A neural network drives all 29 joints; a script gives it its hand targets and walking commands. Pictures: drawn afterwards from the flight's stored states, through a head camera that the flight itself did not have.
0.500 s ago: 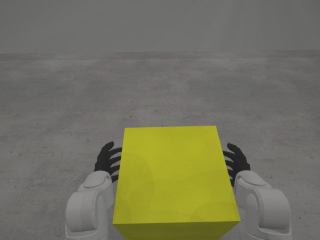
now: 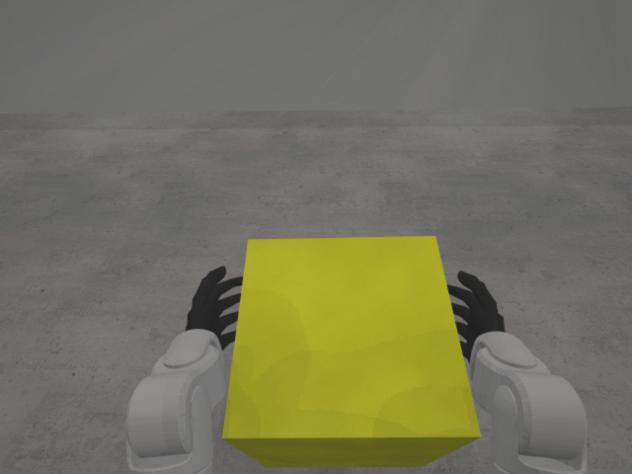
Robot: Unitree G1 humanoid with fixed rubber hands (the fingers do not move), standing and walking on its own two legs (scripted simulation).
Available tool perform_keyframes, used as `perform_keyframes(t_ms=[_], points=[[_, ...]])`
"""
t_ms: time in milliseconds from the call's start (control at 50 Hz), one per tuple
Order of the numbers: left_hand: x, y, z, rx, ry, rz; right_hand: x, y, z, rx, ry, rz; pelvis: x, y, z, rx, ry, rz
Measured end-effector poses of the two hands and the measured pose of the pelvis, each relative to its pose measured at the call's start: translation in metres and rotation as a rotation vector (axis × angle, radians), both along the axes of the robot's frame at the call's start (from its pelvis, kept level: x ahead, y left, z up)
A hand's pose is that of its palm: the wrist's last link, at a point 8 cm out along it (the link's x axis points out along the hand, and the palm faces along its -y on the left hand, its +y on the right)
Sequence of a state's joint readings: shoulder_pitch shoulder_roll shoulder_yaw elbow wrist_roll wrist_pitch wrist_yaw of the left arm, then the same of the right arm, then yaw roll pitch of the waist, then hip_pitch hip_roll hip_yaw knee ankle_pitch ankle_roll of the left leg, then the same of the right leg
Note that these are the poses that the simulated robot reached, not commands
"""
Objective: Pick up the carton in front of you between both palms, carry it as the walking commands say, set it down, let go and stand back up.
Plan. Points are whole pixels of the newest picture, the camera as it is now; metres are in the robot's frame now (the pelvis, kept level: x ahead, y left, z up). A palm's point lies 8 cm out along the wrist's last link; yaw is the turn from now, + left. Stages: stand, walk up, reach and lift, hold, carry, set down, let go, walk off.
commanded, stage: carry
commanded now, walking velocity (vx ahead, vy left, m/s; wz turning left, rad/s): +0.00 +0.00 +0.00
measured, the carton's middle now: (342, 362) +0.25 +0.00 +0.04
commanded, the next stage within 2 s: none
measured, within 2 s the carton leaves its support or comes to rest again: neither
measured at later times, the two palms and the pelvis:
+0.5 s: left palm (224, 222) +0.43 +0.16 +0.12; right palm (432, 228) +0.42 -0.14 +0.10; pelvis +0.17 +0.01 +0.01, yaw +1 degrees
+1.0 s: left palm (245, 237) +0.47 +0.15 +0.04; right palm (425, 239) +0.47 -0.15 +0.03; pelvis +0.19 +0.00 +0.00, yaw +1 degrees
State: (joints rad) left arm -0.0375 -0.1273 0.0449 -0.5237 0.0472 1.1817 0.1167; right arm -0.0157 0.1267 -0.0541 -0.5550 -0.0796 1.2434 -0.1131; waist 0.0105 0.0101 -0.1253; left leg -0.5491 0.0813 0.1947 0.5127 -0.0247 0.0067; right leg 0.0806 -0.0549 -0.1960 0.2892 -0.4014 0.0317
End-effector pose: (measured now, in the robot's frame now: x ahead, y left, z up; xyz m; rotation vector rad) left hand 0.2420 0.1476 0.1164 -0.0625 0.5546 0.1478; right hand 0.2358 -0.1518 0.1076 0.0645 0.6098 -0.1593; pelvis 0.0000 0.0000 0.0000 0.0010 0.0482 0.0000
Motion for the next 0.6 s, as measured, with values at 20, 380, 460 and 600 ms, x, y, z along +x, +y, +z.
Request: perform_keyframes(t_ms=[20,380,460,600], points=[[0.018,0.005,-0.005,0.000,-0.005,-0.007,0.016,0.005,-0.004,-0.001,-0.005,-0.006,0.016,0.006,-0.007,-0.010,-0.007,-0.008],[0.144,0.023,-0.010,-0.001,0.063,0.010,0.146,0.023,-0.008,-0.010,0.061,0.014,0.141,0.020,0.009,0.010,-0.038,0.005],[0.173,0.017,0.001,0.028,0.049,0.003,0.174,0.017,-0.004,0.004,0.048,0.013,0.166,0.016,0.009,0.004,-0.030,0.008],[0.210,0.009,-0.029,0.061,0.139,-0.015,0.210,0.010,-0.033,-0.007,0.135,0.033,0.188,0.009,0.007,0.001,-0.003,0.011]])
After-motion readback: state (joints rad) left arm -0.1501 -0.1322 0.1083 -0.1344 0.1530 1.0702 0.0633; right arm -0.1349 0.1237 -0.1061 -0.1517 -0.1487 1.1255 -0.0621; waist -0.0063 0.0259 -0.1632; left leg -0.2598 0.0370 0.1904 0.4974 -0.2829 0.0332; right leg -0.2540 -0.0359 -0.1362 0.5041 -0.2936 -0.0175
